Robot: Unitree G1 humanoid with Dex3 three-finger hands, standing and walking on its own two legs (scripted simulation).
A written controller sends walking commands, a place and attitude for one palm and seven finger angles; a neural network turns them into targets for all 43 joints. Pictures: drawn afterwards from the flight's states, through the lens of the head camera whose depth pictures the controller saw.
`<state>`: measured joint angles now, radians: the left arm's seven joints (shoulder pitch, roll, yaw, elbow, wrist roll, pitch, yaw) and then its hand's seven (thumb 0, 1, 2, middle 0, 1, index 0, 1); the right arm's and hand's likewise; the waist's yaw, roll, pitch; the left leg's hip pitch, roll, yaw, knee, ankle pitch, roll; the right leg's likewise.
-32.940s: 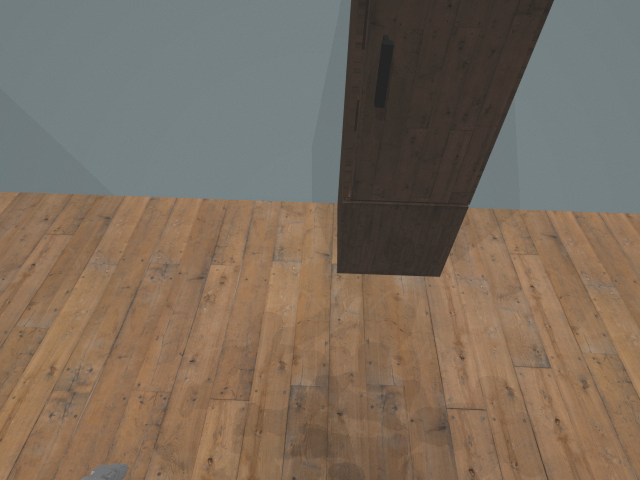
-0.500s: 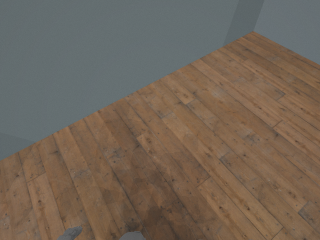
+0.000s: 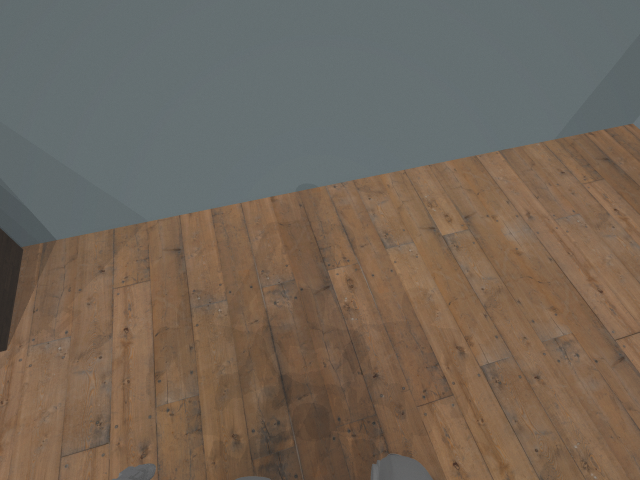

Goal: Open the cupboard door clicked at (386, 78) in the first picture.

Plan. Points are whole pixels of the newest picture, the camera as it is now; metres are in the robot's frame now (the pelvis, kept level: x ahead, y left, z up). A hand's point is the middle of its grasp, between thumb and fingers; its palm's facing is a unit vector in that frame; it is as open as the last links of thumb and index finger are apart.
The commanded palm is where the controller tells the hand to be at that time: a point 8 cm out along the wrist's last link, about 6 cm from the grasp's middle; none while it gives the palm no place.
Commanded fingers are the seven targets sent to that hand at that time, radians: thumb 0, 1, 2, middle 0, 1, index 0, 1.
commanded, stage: turn to face it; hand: left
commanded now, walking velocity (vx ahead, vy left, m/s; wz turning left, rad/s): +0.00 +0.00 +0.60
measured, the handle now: out of the picture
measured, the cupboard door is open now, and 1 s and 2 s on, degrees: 49 49 49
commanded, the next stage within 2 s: take the last steps up to it in 1.74 s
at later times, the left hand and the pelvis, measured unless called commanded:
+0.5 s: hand out of the picture -0.01 +0.17 -0.17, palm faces +0.36 -0.91 -0.22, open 7.3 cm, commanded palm none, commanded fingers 0.00 0.90 0.90 -0.20 -0.30 -0.20 -0.30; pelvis +0.00 -0.03 -0.01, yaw +21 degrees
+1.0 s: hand out of the picture -0.03 +0.15 -0.15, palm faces +0.58 -0.77 -0.28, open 7.4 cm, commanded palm none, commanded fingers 0.00 0.90 0.90 -0.20 -0.30 -0.20 -0.30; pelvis +0.01 -0.07 +0.00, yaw +37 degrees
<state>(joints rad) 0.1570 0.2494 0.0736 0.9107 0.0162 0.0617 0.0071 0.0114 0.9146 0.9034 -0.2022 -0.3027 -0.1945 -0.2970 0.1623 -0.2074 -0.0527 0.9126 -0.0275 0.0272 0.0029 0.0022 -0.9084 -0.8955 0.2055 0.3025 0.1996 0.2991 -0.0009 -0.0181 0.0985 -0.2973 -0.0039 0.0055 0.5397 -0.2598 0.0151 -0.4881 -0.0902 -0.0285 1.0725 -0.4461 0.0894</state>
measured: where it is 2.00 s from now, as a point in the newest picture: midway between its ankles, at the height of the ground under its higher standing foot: outside the picture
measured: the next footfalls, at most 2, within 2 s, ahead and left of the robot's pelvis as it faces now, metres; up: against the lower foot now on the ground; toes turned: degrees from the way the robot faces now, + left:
right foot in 0.16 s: +0.06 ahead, -0.15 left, +0.00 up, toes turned +3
left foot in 0.52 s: -0.01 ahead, +0.09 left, +0.00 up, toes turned +26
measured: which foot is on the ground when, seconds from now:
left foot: down 0.00-0.14, up 0.16-0.50, down 0.52-0.86, up 0.88-1.00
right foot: up 0.00-0.14, down 0.16-0.50, up 0.52-0.84, down 0.86-1.00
